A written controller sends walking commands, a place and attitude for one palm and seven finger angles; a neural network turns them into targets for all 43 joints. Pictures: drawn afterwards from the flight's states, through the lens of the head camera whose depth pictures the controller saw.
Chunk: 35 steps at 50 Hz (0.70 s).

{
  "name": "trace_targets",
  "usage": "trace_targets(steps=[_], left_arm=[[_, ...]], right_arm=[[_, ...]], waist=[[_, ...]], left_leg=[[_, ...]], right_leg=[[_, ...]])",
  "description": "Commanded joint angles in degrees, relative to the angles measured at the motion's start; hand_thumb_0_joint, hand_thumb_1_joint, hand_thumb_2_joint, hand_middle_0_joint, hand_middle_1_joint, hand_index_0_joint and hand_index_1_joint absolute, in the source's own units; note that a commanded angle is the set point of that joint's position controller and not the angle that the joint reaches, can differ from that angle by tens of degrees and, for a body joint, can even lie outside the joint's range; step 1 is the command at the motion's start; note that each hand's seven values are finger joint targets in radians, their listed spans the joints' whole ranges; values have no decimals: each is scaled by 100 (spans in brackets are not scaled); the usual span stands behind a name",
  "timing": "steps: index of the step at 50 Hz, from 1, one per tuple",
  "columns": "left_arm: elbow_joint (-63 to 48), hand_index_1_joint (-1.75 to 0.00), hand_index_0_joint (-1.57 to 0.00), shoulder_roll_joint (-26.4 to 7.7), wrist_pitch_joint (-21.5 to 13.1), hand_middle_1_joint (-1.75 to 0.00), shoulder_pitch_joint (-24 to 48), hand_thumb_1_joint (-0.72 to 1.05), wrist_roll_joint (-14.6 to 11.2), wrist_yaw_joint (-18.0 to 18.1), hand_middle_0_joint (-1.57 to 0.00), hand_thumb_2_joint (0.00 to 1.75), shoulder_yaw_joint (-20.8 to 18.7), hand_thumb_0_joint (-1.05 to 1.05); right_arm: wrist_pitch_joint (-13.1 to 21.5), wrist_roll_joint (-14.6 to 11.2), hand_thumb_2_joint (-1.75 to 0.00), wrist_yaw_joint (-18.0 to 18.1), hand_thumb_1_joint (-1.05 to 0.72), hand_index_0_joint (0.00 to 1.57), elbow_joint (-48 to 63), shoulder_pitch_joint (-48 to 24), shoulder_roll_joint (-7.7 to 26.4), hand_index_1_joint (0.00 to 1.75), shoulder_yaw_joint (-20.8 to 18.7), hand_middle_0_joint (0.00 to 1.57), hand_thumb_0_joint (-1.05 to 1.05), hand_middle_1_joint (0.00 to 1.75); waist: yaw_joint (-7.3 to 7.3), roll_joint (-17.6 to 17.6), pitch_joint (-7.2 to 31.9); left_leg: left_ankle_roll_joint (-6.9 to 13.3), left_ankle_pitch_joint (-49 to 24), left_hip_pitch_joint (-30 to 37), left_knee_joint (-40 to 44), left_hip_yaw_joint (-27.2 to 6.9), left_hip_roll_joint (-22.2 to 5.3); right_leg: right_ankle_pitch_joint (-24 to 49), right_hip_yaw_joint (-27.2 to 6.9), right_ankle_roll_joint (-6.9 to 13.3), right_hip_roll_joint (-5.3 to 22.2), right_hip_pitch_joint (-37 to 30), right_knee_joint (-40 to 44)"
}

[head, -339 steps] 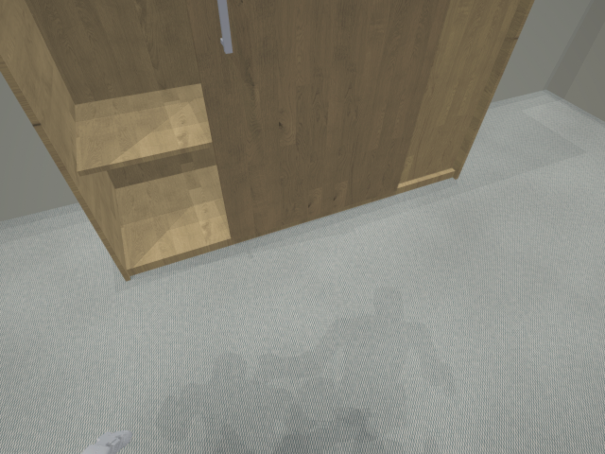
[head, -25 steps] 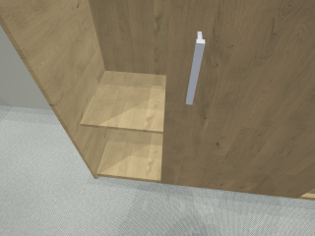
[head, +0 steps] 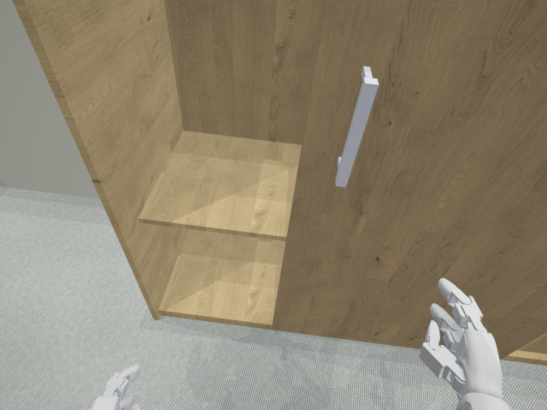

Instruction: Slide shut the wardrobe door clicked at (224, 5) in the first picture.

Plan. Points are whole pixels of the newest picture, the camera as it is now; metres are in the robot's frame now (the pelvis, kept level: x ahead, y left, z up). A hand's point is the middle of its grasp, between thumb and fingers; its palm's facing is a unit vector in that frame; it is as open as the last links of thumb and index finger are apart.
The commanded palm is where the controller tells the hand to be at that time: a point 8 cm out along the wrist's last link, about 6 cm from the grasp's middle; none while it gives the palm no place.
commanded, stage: raise the hand with hooked fingers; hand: right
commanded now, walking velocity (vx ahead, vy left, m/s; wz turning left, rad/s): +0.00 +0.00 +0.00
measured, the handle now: (353, 131) +0.51 -0.07 +0.18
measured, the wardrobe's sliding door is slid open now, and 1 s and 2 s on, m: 0.42 0.42 0.42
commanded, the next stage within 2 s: move the hooked fingers beside the handle in 1.88 s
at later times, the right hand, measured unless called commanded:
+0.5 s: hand (437, 372) +0.19 -0.18 +0.05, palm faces -0.11 +0.99 -0.09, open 10.4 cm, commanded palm +0.15 -0.26 +0.06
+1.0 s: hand out of the picture +0.23 -0.27 +0.15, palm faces +0.09 +0.99 -0.09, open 13.2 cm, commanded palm +0.19 -0.32 +0.15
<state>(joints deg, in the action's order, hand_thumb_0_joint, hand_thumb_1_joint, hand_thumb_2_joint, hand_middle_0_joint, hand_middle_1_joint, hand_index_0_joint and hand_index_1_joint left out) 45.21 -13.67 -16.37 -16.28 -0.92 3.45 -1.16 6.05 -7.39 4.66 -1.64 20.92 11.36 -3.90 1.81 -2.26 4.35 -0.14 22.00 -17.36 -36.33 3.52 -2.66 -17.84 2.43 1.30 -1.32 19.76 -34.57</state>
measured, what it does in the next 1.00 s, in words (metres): stands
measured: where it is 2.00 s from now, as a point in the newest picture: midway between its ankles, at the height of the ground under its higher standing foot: outside the picture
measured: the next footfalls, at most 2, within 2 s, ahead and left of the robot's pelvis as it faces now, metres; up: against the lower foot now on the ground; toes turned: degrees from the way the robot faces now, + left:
none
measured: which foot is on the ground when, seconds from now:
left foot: down 0.00-1.00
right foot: down 0.00-1.00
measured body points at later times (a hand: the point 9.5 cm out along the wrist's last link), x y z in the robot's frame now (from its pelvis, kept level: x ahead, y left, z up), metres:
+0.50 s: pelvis -0.04 +0.04 -0.03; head -0.02 +0.05 +0.42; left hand +0.14 +0.26 -0.11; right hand +0.19 -0.23 +0.06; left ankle -0.04 +0.11 -0.73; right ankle +0.00 -0.10 -0.73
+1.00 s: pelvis -0.02 -0.02 +0.00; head -0.03 -0.02 +0.45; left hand +0.17 +0.21 -0.05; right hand +0.21 -0.32 +0.15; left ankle -0.03 +0.11 -0.73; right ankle +0.00 -0.11 -0.73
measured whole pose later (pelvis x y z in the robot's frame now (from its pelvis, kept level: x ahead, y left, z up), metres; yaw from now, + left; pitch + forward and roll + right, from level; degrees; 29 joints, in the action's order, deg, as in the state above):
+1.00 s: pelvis -0.02 -0.02 +0.00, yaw -1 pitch +1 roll +2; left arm 35.9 -14.0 -19.9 -13.0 -3.0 5.5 3.2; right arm 5.4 -19.5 -18.9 3.3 7.1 21.6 -21.2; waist -2.5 -0.9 2.4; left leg -0.8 18.7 -14.6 -33.0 4.5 -1.4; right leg -17.5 1.3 2.4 -0.3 19.9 -36.8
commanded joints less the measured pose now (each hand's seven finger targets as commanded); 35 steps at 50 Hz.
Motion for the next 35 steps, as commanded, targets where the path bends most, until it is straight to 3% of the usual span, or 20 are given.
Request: trace_targets(steps=[1, 3, 5, 6, 7, 8, 10, 12, 14, 15, 17, 19, 21, 24, 26, 28, 31, 33, 34, 35], left_arm=[[-1236, -30, -20, -675, -148, -30, 760, 90, -11, -162, -20, 90, -445, 0], [-1686, -30, -20, -815, -96, -30, 1008, 90, -49, -221, -20, 90, -458, 0], [-2109, -30, -20, -774, 59, -30, 1161, 90, -76, -177, -20, 90, -411, 0], [-2188, -30, -20, -748, 172, -30, 1132, 90, -55, -167, -20, 90, -401, 0], [-2449, -30, -20, -702, 229, -30, 1203, 90, -75, -127, -20, 90, -350, 0], [-2507, -30, -20, -618, 260, -30, 1118, 90, -89, -76, -20, 90, -328, 0], [-2401, -30, -20, -470, 232, -30, 763, 90, -47, -9, -20, 90, -315, 0], [-2199, -30, -20, -480, 121, -30, 538, 90, -5, 50, -20, 90, -271, 0], [-1927, -30, -20, -557, -46, -30, 491, 90, -48, 128, -20, 90, -211, 0], [-1820, -30, -20, -629, -159, -30, 527, 90, -87, 166, -20, 90, -158, 0], [-1725, -30, -20, -804, -285, -30, 601, 90, -179, 240, -20, 90, -70, 0], [-1633, -30, -20, -939, -334, -30, 617, 90, -233, 319, -20, 90, -60, 0], [-1675, -30, -20, -990, -298, -30, 675, 90, -285, 370, -20, 90, -41, 0], [-1901, -30, -20, -872, -236, -30, 886, 90, -241, 368, -20, 90, 23, 0], [-2020, -30, -20, -741, -234, -30, 902, 90, -174, 287, -20, 90, 57, 0], [-2040, -30, -20, -591, -310, -30, 802, 90, -161, 175, -20, 90, 47, 0], [-1966, -30, -20, -621, -415, -30, 646, 90, -135, 44, -20, 90, -22, 0], [-1873, -30, -20, -722, -471, -30, 560, 90, -184, 11, -20, 90, -72, 0], [-1852, -30, -20, -779, -499, -30, 540, 90, -217, 17, -20, 90, -63, 0], [-1833, -30, -20, -828, -533, -30, 511, 90, -252, 48, -20, 90, -76, 0]], right_arm=[[1353, -496, -78, -1364, -62, 22, -1074, 2318, -90, 48, -644, 22, 0, 48], [1907, -921, -76, -2213, -57, 22, -922, 1908, 531, 51, -1282, 22, 0, 51], [1816, -921, -74, -2451, -53, 23, -398, 1410, 1050, 54, -1651, 23, 0, 54], [1686, -920, -73, -2410, -50, 23, 35, 1104, 1342, 55, -1863, 23, 0, 55], [1624, -971, -72, -2348, -48, 23, 668, 667, 1286, 57, -1707, 23, 0, 57], [1663, -985, -71, -2193, -46, 23, 1061, 235, 1386, 58, -1829, 23, 0, 58], [2059, -1007, -69, -1872, -41, 24, 1896, -538, 1441, 62, -2011, 24, 0, 62], [2569, -1057, -67, -1775, -36, 24, 2588, -1319, 1392, 64, -1775, 24, 0, 64], [2947, -1117, -65, -1994, -32, 24, 2320, -1319, 1146, 68, -1313, 24, 0, 68], [3033, -1199, -64, -2205, -29, 24, 2118, -1361, 1061, 69, -1058, 24, 0, 69], [2819, -1346, -62, -2710, -25, 25, 1520, -1569, 1123, 72, -743, 25, 0, 72], [2220, -1334, -60, -3081, -20, 25, 625, -1540, 1467, 75, -927, 25, 0, 75], [1405, -1334, -58, -3255, -15, 25, -79, -1589, 1849, 78, -1322, 25, 0, 78], [580, -1492, -55, -3107, -8, 26, -13, -1443, 2388, 82, -2215, 26, 0, 82], [490, -1743, -53, -2782, -4, 26, 385, -1222, 2508, 86, -2832, 26, 0, 86], [735, -1866, -51, -2468, 1, 27, 969, -907, 2290, 88, -3066, 27, 0, 88], [1029, -1743, -48, -2324, 8, 27, 1253, -649, 1941, 93, -2781, 27, 0, 93], [1013, -1556, -46, -2432, 13, 27, 1085, -697, 1633, 96, -2297, 27, 0, 96], [931, -1492, -45, -2518, 15, 27, 1029, -836, 1478, 98, -1992, 27, 0, 98], [825, -1454, -44, -2585, 17, 28, 1002, -1001, 1479, 99, -1838, 28, 0, 99]], waist=[[-638, 2371, -426], [-626, 1805, 10], [-754, 778, 312], [-816, 165, 339], [-724, -69, 604], [-612, -198, 766], [-402, -546, 1186], [-43, -450, 1337], [207, -300, 871], [279, -346, 615], [371, -53, 220], [292, 262, -9], [95, 310, -73], [-367, 365, 578], [-678, 384, 1156], [-729, 313, 1408], [-669, 354, 1334], [-471, 196, 1021], [-372, -9, 747], [-282, 21, 584]], left_leg=[[122, -1805, -902, -176, 211, 281], [101, -1961, -735, -435, -161, 100], [75, -1553, -598, -394, -510, 21], [109, -1304, -554, -351, -650, -2], [97, -864, -577, -281, -766, 9], [59, -674, -609, -207, -911, -4], [15, -709, -633, -194, -1081, 4], [3, -605, -841, -159, -1153, 60], [2, -188, -1243, -3, -1152, 84], [-5, -17, -1360, 74, -1153, 85], [-70, 368, -1443, 287, -1213, 99], [-91, 876, -1450, 503, -1253, 86], [-76, 973, -1273, 617, -1296, 35], [-167, 358, -398, 628, -1293, -210], [-180, -533, 198, 417, -1106, -183], [-197, -1663, 405, 234, -816, -80], [-239, -2769, 421, 54, -590, 51], [-195, -2684, 4, 99, -341, 153], [-128, -2332, -271, 169, -224, 233], [-82, -1883, -459, 269, -146, 292]], right_leg=[[1240, -248, -192, 78, 1132, -479], [846, -68, -248, -62, 1492, -855], [562, 131, -167, -189, 1588, -968], [505, 145, -164, -206, 1542, -993], [358, 202, -115, -205, 1470, -1032], [306, 173, -83, -169, 1384, -1127], [444, 28, -34, -48, 1116, -1324], [393, -148, 24, 50, 1073, -1550], [168, -219, 44, 124, 1136, -1675], [38, -256, 55, 157, 1128, -1674], [-230, -360, 93, 188, 1247, -1658], [-374, -396, 115, 187, 1430, -1495], [-353, -452, 110, 189, 1482, -1283], [-2, -525, 65, 159, 1331, -991], [512, -540, 2, 146, 1076, -865], [1015, -453, -16, 138, 781, -688], [1436, -315, -3, 111, 459, -554], [1395, -235, 28, 126, 275, -398], [1302, -226, 51, 135, 176, -308], [1145, -240, 74, 159, 100, -230]])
